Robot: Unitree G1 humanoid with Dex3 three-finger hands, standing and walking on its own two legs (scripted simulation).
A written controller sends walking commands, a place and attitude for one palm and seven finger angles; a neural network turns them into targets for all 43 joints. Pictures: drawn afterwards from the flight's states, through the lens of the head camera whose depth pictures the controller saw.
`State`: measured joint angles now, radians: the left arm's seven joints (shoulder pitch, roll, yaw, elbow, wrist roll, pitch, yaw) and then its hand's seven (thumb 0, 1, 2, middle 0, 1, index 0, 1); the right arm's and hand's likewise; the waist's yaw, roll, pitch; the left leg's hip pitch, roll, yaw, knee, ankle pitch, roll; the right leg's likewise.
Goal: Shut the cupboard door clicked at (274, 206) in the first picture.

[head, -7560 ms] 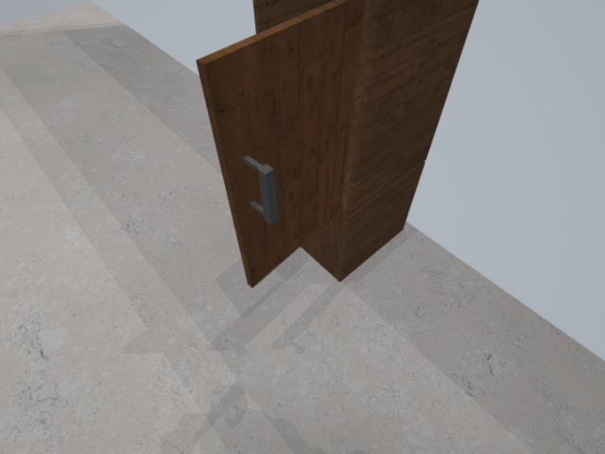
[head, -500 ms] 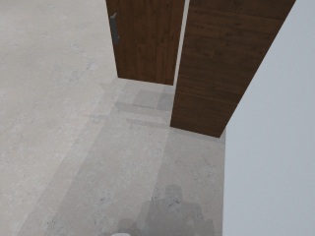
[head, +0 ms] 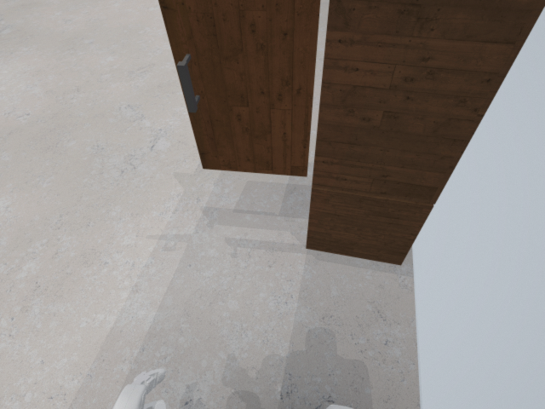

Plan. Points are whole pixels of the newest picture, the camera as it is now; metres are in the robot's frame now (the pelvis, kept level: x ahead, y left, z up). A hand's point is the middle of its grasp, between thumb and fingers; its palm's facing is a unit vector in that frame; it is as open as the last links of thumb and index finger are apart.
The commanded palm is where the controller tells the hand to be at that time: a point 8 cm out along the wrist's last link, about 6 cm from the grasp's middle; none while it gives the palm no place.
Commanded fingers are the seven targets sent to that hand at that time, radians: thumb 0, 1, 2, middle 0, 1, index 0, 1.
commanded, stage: take the last steps up to it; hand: left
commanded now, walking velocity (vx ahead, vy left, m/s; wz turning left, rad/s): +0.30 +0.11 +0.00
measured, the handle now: (190, 84) +0.86 +0.24 +0.01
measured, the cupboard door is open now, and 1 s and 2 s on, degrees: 95 95 95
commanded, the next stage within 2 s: come to a stop and stand still in 0.72 s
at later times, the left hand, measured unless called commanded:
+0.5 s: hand (131, 387) +0.18 +0.26 -0.16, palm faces +0.04 -0.98 -0.20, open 7.4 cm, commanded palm none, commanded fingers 0.00 0.90 0.90 -0.20 -0.30 -0.20 -0.30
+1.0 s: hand (150, 285) +0.38 +0.28 -0.17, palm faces +0.01 -0.98 -0.21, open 7.3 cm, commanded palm none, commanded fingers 0.00 0.90 0.90 -0.20 -0.30 -0.20 -0.30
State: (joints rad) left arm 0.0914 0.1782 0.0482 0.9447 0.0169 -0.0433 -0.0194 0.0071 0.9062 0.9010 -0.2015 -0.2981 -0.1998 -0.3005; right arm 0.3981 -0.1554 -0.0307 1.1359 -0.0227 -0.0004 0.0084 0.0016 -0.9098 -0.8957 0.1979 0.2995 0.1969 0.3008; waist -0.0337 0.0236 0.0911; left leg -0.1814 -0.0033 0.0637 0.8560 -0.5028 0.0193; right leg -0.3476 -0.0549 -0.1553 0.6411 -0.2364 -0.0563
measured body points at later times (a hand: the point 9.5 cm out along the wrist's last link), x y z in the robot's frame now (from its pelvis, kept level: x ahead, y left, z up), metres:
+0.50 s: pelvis +0.18 +0.07 +0.02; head +0.21 +0.07 +0.46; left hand +0.18 +0.31 -0.14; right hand +0.24 -0.17 -0.13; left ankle +0.20 +0.17 -0.72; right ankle +0.15 -0.05 -0.66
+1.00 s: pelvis +0.36 +0.09 +0.01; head +0.39 +0.11 +0.46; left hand +0.38 +0.33 -0.15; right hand +0.41 -0.14 -0.14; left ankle +0.39 +0.20 -0.72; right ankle +0.29 -0.04 -0.71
